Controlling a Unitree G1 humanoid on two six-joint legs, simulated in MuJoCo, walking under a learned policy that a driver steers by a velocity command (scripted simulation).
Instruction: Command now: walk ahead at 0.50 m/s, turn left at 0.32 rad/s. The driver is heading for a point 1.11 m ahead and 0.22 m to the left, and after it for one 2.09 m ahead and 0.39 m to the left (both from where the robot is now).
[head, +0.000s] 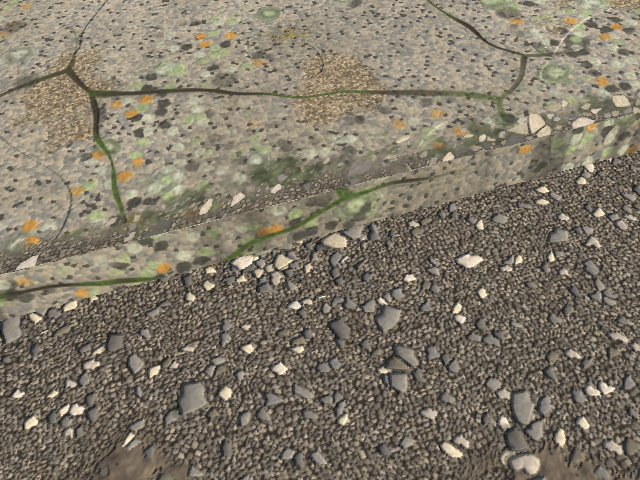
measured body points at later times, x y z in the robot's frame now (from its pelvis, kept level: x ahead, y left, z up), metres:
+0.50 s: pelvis +0.25 +0.06 -0.02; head +0.28 +0.08 +0.43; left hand +0.23 +0.33 -0.15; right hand +0.45 -0.16 -0.13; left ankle +0.29 +0.12 -0.74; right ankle +0.15 -0.09 -0.63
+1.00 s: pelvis +0.54 +0.11 -0.02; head +0.57 +0.11 +0.43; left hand +0.62 +0.40 -0.13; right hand +0.61 -0.15 -0.16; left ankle +0.32 +0.13 -0.69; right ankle +0.65 +0.08 -0.74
